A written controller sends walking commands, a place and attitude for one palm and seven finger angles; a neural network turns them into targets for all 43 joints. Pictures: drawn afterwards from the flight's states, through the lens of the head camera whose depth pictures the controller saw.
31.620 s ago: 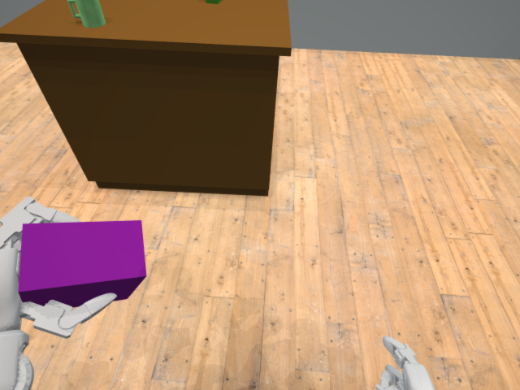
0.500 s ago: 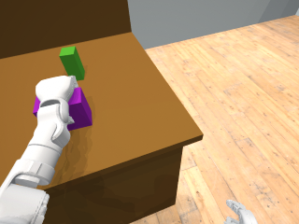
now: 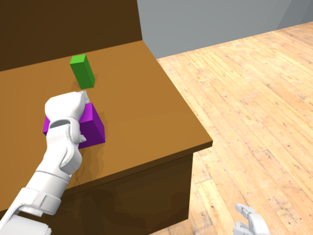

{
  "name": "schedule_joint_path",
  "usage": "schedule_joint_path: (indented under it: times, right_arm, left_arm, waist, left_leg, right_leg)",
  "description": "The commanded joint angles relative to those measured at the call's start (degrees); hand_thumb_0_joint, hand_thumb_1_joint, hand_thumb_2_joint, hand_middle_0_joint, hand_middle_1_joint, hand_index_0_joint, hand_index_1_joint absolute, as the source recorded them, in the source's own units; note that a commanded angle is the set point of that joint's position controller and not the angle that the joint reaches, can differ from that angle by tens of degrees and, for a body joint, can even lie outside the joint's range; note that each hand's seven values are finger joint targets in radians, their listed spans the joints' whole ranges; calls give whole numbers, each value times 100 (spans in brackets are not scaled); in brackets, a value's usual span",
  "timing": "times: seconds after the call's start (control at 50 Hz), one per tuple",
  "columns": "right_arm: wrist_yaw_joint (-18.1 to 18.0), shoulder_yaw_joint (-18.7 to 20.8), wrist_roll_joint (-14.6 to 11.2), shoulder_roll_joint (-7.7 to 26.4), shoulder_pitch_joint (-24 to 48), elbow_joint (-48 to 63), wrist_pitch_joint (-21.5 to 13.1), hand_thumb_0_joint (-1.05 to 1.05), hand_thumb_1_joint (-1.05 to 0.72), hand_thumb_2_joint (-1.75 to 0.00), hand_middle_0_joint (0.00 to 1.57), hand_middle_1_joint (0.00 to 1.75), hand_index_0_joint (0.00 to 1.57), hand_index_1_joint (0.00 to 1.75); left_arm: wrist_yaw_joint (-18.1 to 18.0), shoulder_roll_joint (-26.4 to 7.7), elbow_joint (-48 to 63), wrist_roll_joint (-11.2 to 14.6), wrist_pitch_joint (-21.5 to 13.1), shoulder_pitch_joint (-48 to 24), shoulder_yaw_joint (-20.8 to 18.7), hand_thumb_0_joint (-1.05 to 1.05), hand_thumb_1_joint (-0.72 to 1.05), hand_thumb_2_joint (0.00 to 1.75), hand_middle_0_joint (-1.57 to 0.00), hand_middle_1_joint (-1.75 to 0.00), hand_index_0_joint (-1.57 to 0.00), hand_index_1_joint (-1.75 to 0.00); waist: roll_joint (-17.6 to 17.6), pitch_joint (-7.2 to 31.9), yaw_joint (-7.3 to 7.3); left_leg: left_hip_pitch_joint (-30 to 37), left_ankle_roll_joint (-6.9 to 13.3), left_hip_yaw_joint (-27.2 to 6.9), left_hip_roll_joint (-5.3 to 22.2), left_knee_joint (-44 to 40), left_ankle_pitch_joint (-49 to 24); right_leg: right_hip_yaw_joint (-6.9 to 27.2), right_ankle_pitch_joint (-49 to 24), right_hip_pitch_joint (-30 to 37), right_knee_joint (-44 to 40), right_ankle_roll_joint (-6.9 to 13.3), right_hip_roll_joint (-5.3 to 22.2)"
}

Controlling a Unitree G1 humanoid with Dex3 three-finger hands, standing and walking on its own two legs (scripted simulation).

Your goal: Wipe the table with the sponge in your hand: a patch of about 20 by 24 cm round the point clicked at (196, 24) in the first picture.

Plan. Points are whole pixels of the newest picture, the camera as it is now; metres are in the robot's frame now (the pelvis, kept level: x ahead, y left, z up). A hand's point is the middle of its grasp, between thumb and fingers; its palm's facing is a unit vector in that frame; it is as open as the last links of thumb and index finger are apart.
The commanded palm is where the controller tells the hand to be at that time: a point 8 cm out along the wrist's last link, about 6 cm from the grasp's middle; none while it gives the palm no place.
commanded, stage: wipe back along the middle lane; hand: left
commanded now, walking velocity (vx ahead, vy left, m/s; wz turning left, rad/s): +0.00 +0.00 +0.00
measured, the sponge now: (79, 132) +0.36 +0.26 +0.09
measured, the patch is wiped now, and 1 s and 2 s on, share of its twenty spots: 0.65 0.85 0.95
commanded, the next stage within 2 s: slide across to the third lane in 0.18 s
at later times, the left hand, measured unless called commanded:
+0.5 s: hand (79, 130) +0.32 +0.22 +0.14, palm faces +0.07 -0.03 -1.00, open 10.5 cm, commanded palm +0.29 +0.20 +0.18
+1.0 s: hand (105, 122) +0.35 +0.16 +0.15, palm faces +0.09 -0.04 -1.00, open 10.4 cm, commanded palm +0.32 +0.15 +0.19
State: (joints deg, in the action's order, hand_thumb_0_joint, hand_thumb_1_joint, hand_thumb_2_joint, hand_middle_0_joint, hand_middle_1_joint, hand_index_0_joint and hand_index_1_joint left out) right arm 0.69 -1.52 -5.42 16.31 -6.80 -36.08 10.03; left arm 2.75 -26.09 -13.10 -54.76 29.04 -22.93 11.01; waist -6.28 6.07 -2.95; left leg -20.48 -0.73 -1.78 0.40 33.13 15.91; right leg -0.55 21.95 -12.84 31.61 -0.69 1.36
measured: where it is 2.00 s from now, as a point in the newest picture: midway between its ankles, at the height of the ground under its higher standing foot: outside the picture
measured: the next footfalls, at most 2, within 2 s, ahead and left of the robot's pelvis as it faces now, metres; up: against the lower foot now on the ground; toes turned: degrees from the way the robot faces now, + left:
none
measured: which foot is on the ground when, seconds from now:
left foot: down 0.00-1.00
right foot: down 0.00-1.00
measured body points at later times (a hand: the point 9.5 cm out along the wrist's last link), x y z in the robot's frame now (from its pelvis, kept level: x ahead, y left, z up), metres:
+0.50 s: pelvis -0.01 -0.02 +0.00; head -0.02 -0.07 +0.45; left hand +0.32 +0.22 +0.19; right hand +0.22 -0.23 -0.10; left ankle +0.01 +0.13 -0.73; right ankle -0.06 -0.13 -0.73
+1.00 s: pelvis -0.02 -0.02 +0.00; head -0.04 -0.07 +0.45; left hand +0.34 +0.16 +0.20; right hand +0.20 -0.22 -0.10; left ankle +0.01 +0.13 -0.73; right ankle -0.06 -0.13 -0.73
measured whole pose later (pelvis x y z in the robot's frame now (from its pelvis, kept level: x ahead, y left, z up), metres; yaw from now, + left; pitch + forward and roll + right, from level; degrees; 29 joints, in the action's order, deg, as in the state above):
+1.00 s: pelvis -0.02 -0.02 +0.00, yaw +1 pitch +0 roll +1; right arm 0.7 -2.3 -5.1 14.3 -2.4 -40.1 6.4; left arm 1.8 -18.4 -15.8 -54.0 34.3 -31.3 22.8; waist -5.8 4.0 -5.0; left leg -18.5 -2.2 -3.0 0.5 31.3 13.2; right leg -1.6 21.9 -12.4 34.0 0.8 1.2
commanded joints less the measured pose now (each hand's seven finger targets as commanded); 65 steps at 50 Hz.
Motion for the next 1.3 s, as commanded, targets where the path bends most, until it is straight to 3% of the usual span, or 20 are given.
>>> schedule_joint_path:
  times: [0.0, 0.06, 0.18, 0.26, 0.32, 0.36, 0.38, 0.48, 0.56, 0.58, 0.66, 0.76, 0.8, 0.86, 0.92, 0.96, 1.02, 1.06, 1.1, 1.28]
  right_arm:
    - [-29, 199, -19, 580, 1037, 989, -291, 0, -90, -90, 20, 30, 20, 30]
    - [-17, 195, -2, 574, 1183, 1032, -315, 0, -90, -90, 20, 30, 20, 30]
    - [25, 176, -12, 508, 1338, 1109, -355, 0, -90, -90, 20, 30, 20, 30]
    - [-9, 171, 19, 549, 1422, 1037, -380, 0, -90, -90, 20, 30, 20, 30]
    - [-69, 151, 6, 524, 1421, 981, -371, 0, -90, -90, 20, 30, 20, 30]
    - [-126, 157, 34, 567, 1491, 913, -384, 0, -90, -90, 20, 30, 20, 30]
    - [-141, 137, 13, 512, 1466, 943, -406, 0, -90, -90, 20, 30, 20, 30]
    - [-133, 146, 40, 461, 1447, 942, -493, 0, -90, -90, 20, 30, 20, 30]
    - [-102, 158, 77, 463, 1466, 927, -535, 0, -90, -90, 20, 30, 20, 30]
    - [-101, 140, 58, 421, 1470, 951, -557, 0, -90, -90, 20, 30, 20, 30]
    - [-109, 142, 62, 440, 1541, 857, -581, 0, -90, -90, 20, 30, 20, 30]
    - [-114, 131, 32, 408, 1585, 718, -636, 0, -90, -90, 20, 30, 20, 30]
    - [-97, 123, 11, 364, 1550, 656, -664, 0, -90, -90, 20, 30, 20, 30]
    - [-71, 123, 24, 399, 1605, 623, -653, 0, -90, -90, 20, 30, 20, 30]
    - [-15, 125, 0, 343, 1581, 556, -644, 0, -90, -90, 20, 30, 20, 30]
    - [-28, 119, 13, 379, 1619, 532, -615, 0, -90, -90, 20, 30, 20, 30]
    - [-17, 112, 16, 363, 1562, 450, -582, 0, -90, -90, 20, 30, 20, 30]
    - [-58, 85, 36, 413, 1567, 423, -507, 0, -90, -90, 20, 30, 20, 30]
    - [-94, 89, 37, 408, 1479, 381, -494, 0, -90, -90, 20, 30, 20, 30]
    - [-254, 131, 73, 526, 1023, 380, -367, 0, -90, -90, 20, 30, 20, 30]
  left_arm:
    - [271, -243, 464, 283, 83, -423, -58, 0, 10, 130, -120, -160, -120, -160]
    - [284, -422, 750, 300, 69, 118, -320, 0, 10, 130, -120, -160, -120, -160]
    - [273, -38, 1333, 320, 168, 448, 35, 0, 10, 130, -120, -160, -120, -160]
    - [236, -442, 1332, 261, 259, 594, -320, 0, 10, 130, -120, -160, -120, -160]
    - [274, -188, 1351, 242, 388, -206, 66, 0, 10, 130, -120, -160, -120, -160]
    - [264, -602, 1270, 151, 443, -442, -233, 0, 10, 130, -120, -160, -120, -160]
    - [295, -280, 1227, 177, 448, -546, 72, 0, 10, 130, -120, -160, -120, -160]
    - [385, -105, 1535, 158, 219, -1033, 277, 0, 10, 130, -120, -160, -120, -160]
    - [366, -238, 1651, 250, 51, -905, 81, 0, 10, 130, -120, -160, -120, -160]
    - [353, 55, 1689, 287, 35, -1045, 365, 0, 10, 130, -120, -160, -120, -160]
    - [177, -209, 1604, 230, 74, -1468, 134, 0, 10, 130, -120, -160, -120, -160]
    - [-36, -30, 1315, 173, 205, -2181, 345, 0, 10, 130, -120, -160, -120, -160]
    - [-100, 351, 1061, 169, 267, -2507, 696, 0, 10, 130, -120, -160, -120, -160]
    - [-192, 44, 866, 143, 383, -2545, 381, 0, 10, 130, -120, -160, -120, -160]
    - [-243, 661, 594, 131, 464, -2963, 922, 0, 10, 130, -120, -160, -120, -160]
    - [-288, 279, 355, 128, 544, -3074, 571, 0, 10, 130, -120, -160, -120, -160]
    - [-330, 501, -105, 146, 651, -3187, 708, 0, 10, 130, -120, -160, -120, -160]
    - [-339, 24, -375, 86, 695, -3260, 266, 0, 10, 130, -120, -160, -120, -160]
    - [-339, 179, -623, 76, 682, -3532, 435, 0, 10, 130, -120, -160, -120, -160]
    - [-35, -238, -1618, -158, 292, -3564, 200, 0, 10, 130, -120, -160, -120, -160]
  waist:
    - [996, 708, 0]
    - [997, 756, -116]
    - [977, 602, -79]
    - [1086, 483, -154]
    - [1099, 451, 4]
    - [1035, 471, -62]
    - [1049, 493, 5]
    - [831, 940, 21]
    - [934, 989, -59]
    - [929, 902, 5]
    - [935, 752, -84]
    - [901, 762, -43]
    - [900, 758, 12]
    - [912, 1019, -97]
    - [863, 1046, 21]
    - [953, 1078, -49]
    - [1038, 1032, -9]
    - [1067, 1015, -79]
    - [1174, 957, 25]
    - [1083, 961, 155]
  left_leg:
    - [837, 319, 272, -252, -225, -1546]
    - [846, 310, 283, -242, -198, -1704]
    - [873, 308, 337, -235, -227, -1609]
    - [820, 290, 355, -228, -211, -1567]
    - [839, 301, 380, -251, -232, -1425]
    - [883, 301, 362, -251, -244, -1340]
    - [887, 311, 379, -275, -241, -1306]
    - [1150, 326, 297, -285, -170, -1530]
    - [1165, 330, 249, -270, -178, -1613]
    - [1154, 332, 279, -288, -182, -1560]
    - [1149, 298, 226, -268, -306, -1403]
    - [1242, 264, 216, -255, -389, -1234]
    - [1257, 257, 215, -278, -379, -1182]
    - [1260, 235, 186, -263, -419, -1187]
    - [1283, 228, 213, -272, -372, -1132]
    - [1218, 224, 209, -262, -415, -1070]
    - [1120, 229, 269, -291, -385, -1051]
    - [993, 213, 252, -267, -450, -1048]
    - [972, 239, 317, -296, -413, -989]
    - [775, 280, 373, -272, -381, -1030]
  right_leg:
    - [-356, -2486, -1, -335, 306, -393]
    - [-296, -2756, 133, -324, 309, -391]
    - [-311, -2667, 96, -309, 279, -373]
    - [-215, -2750, 87, -321, 282, -380]
    - [-238, -2593, -24, -355, 256, -339]
    - [-143, -2469, -67, -407, 284, -350]
    - [-189, -2385, -66, -388, 265, -323]
    - [-197, -2559, 23, -293, 326, -313]
    - [-194, -2737, 107, -299, 337, -324]
    - [-234, -2644, 50, -293, 311, -297]
    - [-228, -2318, -52, -369, 353, -333]
    - [-255, -1926, -188, -394, 385, -347]
    - [-303, -1789, -276, -388, 386, -337]
    - [-263, -1799, -119, -379, 411, -347]
    - [-333, -1691, -261, -333, 404, -336]
    - [-268, -1682, -170, -385, 406, -331]
    - [-300, -1760, -193, -364, 371, -303]
    - [-239, -1824, -95, -404, 379, -295]
    - [-257, -1828, -157, -394, 341, -275]
    - [-124, -2090, -110, -462, 304, -243]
